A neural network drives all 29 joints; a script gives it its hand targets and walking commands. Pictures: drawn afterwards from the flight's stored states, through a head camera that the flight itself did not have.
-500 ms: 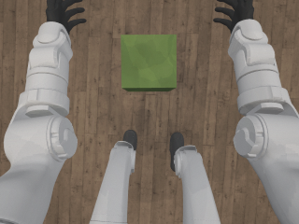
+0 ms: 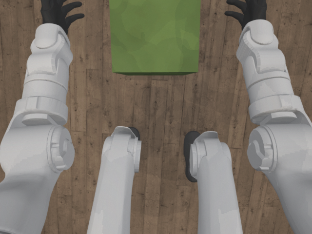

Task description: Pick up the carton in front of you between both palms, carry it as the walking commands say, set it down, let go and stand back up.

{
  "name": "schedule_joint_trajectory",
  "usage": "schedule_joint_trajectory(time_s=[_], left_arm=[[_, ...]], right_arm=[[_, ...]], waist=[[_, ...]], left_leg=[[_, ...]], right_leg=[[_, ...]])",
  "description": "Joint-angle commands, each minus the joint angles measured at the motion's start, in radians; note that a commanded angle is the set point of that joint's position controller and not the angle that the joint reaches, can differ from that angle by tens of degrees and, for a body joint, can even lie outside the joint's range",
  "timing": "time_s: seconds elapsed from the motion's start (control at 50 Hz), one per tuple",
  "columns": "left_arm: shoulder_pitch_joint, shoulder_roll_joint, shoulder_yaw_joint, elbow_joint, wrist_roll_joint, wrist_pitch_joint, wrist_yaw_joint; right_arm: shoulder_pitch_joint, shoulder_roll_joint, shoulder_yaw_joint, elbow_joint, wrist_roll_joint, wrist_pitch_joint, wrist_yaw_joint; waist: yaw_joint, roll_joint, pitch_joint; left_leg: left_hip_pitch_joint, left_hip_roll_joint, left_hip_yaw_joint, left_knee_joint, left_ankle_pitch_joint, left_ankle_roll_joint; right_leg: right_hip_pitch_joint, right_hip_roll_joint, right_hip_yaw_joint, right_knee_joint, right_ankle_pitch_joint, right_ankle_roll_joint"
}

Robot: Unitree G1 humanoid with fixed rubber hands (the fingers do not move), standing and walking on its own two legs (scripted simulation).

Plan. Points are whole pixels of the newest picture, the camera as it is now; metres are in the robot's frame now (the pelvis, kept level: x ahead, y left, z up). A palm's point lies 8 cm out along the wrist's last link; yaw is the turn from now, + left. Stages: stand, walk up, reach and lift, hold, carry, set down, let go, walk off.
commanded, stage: reach and lift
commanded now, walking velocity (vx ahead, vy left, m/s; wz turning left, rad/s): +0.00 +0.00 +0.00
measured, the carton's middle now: (155, 40) +0.53 +0.04 -0.36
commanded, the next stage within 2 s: none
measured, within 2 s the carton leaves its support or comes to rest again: leaves its support in 1.28 s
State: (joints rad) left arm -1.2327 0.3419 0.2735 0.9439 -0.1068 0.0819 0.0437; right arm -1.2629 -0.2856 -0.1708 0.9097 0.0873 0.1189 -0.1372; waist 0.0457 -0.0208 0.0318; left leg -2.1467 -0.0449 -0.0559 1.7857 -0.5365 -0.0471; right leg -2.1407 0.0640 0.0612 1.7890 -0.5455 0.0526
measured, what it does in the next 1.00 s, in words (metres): lowers itself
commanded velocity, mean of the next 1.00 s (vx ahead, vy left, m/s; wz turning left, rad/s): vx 0.00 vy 0.00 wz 0.00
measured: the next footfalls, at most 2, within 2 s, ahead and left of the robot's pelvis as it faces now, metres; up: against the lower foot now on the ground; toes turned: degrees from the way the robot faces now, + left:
none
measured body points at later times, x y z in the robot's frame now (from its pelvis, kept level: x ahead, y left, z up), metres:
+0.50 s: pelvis -0.02 +0.01 -0.11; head +0.36 +0.02 +0.12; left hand +0.54 +0.22 -0.30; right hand +0.55 -0.15 -0.30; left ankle +0.08 +0.13 -0.45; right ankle +0.08 -0.13 -0.45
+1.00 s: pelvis -0.03 +0.00 -0.10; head +0.35 +0.01 +0.12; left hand +0.53 +0.19 -0.29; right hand +0.55 -0.11 -0.29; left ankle +0.08 +0.13 -0.45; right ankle +0.08 -0.13 -0.45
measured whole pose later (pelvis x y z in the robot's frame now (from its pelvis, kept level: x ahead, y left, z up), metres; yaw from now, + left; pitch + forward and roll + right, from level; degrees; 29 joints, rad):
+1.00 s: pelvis -0.03 +0.00 -0.10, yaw +0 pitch +36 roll +0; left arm -1.59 0.34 0.15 1.20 -0.16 0.07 0.11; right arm -1.60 -0.29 -0.11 1.18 0.13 0.09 -0.15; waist 0.05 -0.02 0.43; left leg -2.24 -0.02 -0.04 2.17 -0.56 -0.04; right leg -2.23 0.07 0.05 2.18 -0.57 0.06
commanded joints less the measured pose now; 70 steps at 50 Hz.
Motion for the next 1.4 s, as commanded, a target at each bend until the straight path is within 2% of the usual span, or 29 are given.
schedule_joint_trajectory(time_s=[0.0,0.1,0.18,0.28,0.3,0.34,0.38,0.5,0.64,0.78,0.84,0.88,0.9,0.94,0.98,1.02,1.08,1.18,1.26,1.3,1.34,1.38], left_arm=[[-0.320,0.182,-0.029,-0.113,-0.043,0.003,0.013],[-0.442,0.194,-0.068,-0.005,-0.063,0.023,0.027],[-0.499,0.195,-0.086,0.096,-0.061,0.008,0.028],[-0.567,0.209,-0.109,0.155,-0.063,-0.022,0.029],[-0.595,0.213,-0.103,0.132,-0.063,-0.029,0.031],[-0.614,0.220,-0.107,0.123,-0.076,-0.040,0.033],[-0.605,0.224,-0.117,0.131,-0.087,-0.050,0.037],[-0.510,0.176,-0.129,0.125,-0.102,-0.064,0.053],[-0.491,0.157,-0.131,0.141,-0.102,-0.061,0.048],[-0.553,0.130,-0.154,0.149,-0.107,-0.055,0.040],[-0.605,0.054,-0.186,0.149,-0.112,-0.050,0.034],[-0.616,0.032,-0.157,0.158,-0.076,-0.047,0.033],[-0.641,-0.038,-0.173,0.145,-0.072,-0.044,0.022],[-0.768,-0.390,-0.247,0.131,-0.064,-0.021,-0.056],[-0.834,-0.670,-0.268,0.105,-0.027,0.014,-0.144],[-0.818,-0.818,-0.252,0.062,0.001,0.048,-0.212],[-0.793,-0.908,-0.256,0.004,0.012,0.085,-0.263],[-0.821,-1.000,-0.362,-0.152,-0.057,0.109,-0.277],[-0.873,-1.069,-0.476,-0.369,-0.131,0.131,-0.246],[-0.870,-1.105,-0.499,-0.439,-0.135,0.153,-0.237],[-0.837,-1.157,-0.527,-0.485,-0.120,0.176,-0.217],[-0.766,-1.199,-0.516,-0.449,-0.087,0.205,-0.214]], right_arm=[[-0.347,-0.122,0.027,-0.118,0.043,0.004,-0.012],[-0.453,-0.151,0.029,0.002,0.063,0.022,-0.008],[-0.501,-0.173,0.024,0.105,0.065,0.001,0.005],[-0.557,-0.199,0.035,0.162,0.082,-0.036,0.021],[-0.576,-0.207,0.044,0.157,0.084,-0.044,0.021],[-0.602,-0.210,0.064,0.153,0.088,-0.057,0.019],[-0.608,-0.210,0.073,0.129,0.097,-0.066,0.017],[-0.536,-0.185,0.116,0.101,0.129,-0.082,0.019],[-0.483,-0.155,0.098,0.151,0.106,-0.075,0.008],[-0.557,-0.114,0.124,0.148,0.118,-0.069,0.008],[-0.604,-0.036,0.147,0.147,0.123,-0.065,0.015],[-0.617,-0.010,0.127,0.152,0.092,-0.062,0.016],[-0.633,0.038,0.123,0.149,0.071,-0.059,0.021],[-0.750,0.404,0.186,0.140,0.059,-0.042,0.096],[-0.797,0.679,0.197,0.126,0.017,-0.014,0.184],[-0.776,0.823,0.166,0.105,-0.016,0.015,0.246],[-0.750,0.913,0.150,0.072,-0.028,0.043,0.287],[-0.791,1.010,0.256,-0.076,0.051,0.061,0.286],[-0.851,1.123,0.381,-0.266,0.123,0.081,0.256],[-0.841,1.179,0.411,-0.347,0.121,0.104,0.244],[-0.807,1.218,0.427,-0.386,0.108,0.127,0.232],[-0.744,1.236,0.406,-0.359,0.073,0.152,0.236]], waist=[[0.039,-0.026,-1.259],[0.033,-0.008,-1.079],[0.022,0.002,-0.950],[0.020,0.018,-0.888],[0.032,0.013,-0.876],[0.031,-0.022,-0.886],[0.026,-0.028,-0.898],[0.042,-0.026,-0.990],[0.021,-0.025,-0.876],[0.035,-0.033,-0.824],[0.040,-0.038,-0.813],[0.044,-0.039,-0.802],[0.034,-0.033,-0.802],[0.032,-0.034,-0.780],[0.030,-0.030,-0.719],[0.025,-0.032,-0.675],[0.032,-0.032,-0.675],[0.041,-0.034,-0.925],[0.065,-0.035,-1.402],[0.066,-0.021,-1.610],[0.055,-0.005,-1.709],[0.043,0.009,-1.627]], left_leg=[[0.607,0.000,0.135,-0.030,0.436,-0.018],[0.525,0.020,0.133,0.036,0.242,-0.014],[0.484,0.032,0.116,0.094,0.194,-0.010],[0.497,0.037,0.092,0.168,0.244,-0.008],[0.464,0.033,0.094,0.177,0.247,-0.008],[0.465,0.030,0.083,0.199,0.300,-0.002],[0.520,0.026,0.075,0.224,0.356,0.003],[0.601,0.011,0.081,0.267,0.502,0.002],[0.474,0.013,0.095,0.252,0.380,-0.003],[0.415,0.015,0.102,0.229,0.283,0.000],[0.422,0.007,0.103,0.221,0.265,0.003],[0.432,0.001,0.104,0.219,0.254,0.002],[0.437,-0.006,0.106,0.220,0.253,0.000],[0.439,-0.024,0.109,0.225,0.251,0.010],[0.418,-0.042,0.117,0.239,0.234,0.013],[0.381,-0.053,0.122,0.246,0.218,0.014],[0.358,-0.058,0.125,0.252,0.252,0.025],[0.470,-0.060,0.131,0.270,0.390,0.029],[0.699,-0.070,0.140,0.265,0.586,0.018],[0.797,-0.081,0.145,0.255,0.669,0.016],[0.835,-0.093,0.156,0.227,0.655,0.006],[0.800,-0.103,0.162,0.179,0.580,0.000]], right_leg=[[0.728,0.016,-0.111,-0.005,0.416,0.008],[0.603,-0.003,-0.121,0.060,0.217,0.006],[0.503,-0.015,-0.118,0.116,0.159,0.005],[0.438,-0.024,-0.113,0.193,0.186,0.006],[0.449,-0.028,-0.106,0.205,0.188,0.002],[0.473,-0.026,-0.110,0.239,0.245,0.006],[0.444,-0.021,-0.118,0.260,0.279,0.011],[0.485,-0.009,-0.121,0.303,0.404,0.012],[0.455,-0.009,-0.107,0.274,0.325,0.008],[0.477,-0.006,-0.100,0.250,0.253,0.003],[0.495,0.007,-0.100,0.244,0.241,-0.001],[0.507,0.015,-0.101,0.243,0.234,0.000],[0.515,0.021,-0.103,0.241,0.236,-0.002],[0.497,0.044,-0.109,0.247,0.237,-0.010],[0.447,0.064,-0.117,0.263,0.217,-0.018],[0.394,0.074,-0.134,0.274,0.197,-0.026],[0.355,0.075,-0.143,0.283,0.221,-0.039],[0.465,0.080,-0.145,0.298,0.349,-0.042],[0.673,0.094,-0.150,0.297,0.519,-0.034],[0.736,0.100,-0.154,0.274,0.581,-0.026],[0.744,0.114,-0.157,0.240,0.561,-0.021],[0.690,0.120,-0.163,0.193,0.489,-0.019]])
